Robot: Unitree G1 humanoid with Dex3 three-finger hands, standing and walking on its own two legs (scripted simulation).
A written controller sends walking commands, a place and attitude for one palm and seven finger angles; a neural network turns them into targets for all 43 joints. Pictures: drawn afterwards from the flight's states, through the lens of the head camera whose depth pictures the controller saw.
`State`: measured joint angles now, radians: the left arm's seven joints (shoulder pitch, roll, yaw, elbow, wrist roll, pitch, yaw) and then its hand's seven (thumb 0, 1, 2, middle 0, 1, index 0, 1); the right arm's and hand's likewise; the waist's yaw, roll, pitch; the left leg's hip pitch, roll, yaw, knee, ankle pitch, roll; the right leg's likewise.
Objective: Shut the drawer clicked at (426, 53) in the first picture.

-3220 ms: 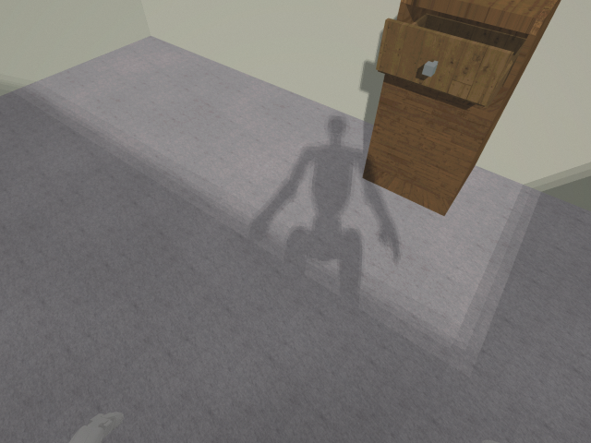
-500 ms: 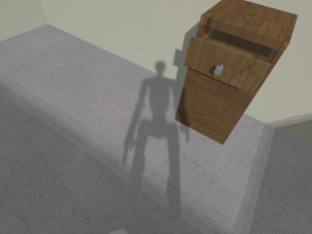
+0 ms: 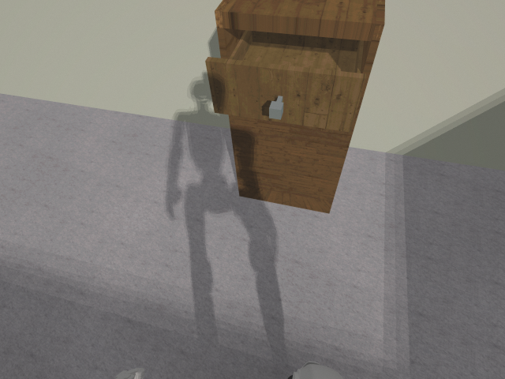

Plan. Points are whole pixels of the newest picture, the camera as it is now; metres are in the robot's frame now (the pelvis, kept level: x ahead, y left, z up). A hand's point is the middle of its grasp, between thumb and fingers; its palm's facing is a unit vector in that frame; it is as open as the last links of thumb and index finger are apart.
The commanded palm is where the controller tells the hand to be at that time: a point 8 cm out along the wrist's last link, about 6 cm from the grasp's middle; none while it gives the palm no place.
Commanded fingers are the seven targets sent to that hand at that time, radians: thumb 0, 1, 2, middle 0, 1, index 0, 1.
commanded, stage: turn to face it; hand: left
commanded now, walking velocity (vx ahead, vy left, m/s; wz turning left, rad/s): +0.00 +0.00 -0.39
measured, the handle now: (277, 106) +0.72 -0.03 -0.02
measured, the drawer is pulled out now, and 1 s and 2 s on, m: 0.16 0.16 0.16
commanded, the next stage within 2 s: take the last steps up to it in 0.40 s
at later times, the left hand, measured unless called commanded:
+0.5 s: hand out of the picture +0.12 +0.23 -0.16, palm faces -0.09 -0.98 -0.17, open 7.4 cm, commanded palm none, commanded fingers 0.00 0.90 0.90 -0.20 -0.30 -0.20 -0.30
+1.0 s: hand (203, 332) +0.21 +0.11 -0.13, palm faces -0.31 -0.93 -0.19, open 7.4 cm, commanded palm none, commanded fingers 0.00 0.90 0.90 -0.20 -0.30 -0.20 -0.30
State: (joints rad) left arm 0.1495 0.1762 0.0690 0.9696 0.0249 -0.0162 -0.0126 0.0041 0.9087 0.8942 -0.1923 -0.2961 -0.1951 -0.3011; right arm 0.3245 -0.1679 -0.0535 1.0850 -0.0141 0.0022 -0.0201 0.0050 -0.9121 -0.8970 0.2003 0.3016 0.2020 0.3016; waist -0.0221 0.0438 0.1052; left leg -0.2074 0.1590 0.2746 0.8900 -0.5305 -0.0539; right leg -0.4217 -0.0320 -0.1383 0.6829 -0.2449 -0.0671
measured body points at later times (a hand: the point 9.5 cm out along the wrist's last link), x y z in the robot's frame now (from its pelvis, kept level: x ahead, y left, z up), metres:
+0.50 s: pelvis +0.03 +0.05 +0.02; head +0.04 +0.08 +0.47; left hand +0.12 +0.28 -0.14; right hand +0.06 -0.20 -0.11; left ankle +0.04 +0.15 -0.71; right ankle +0.04 -0.08 -0.68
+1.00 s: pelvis +0.05 -0.02 +0.02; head +0.06 -0.04 +0.47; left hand +0.23 +0.16 -0.12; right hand -0.12 -0.20 -0.14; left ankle +0.04 +0.14 -0.69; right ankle +0.03 -0.12 -0.72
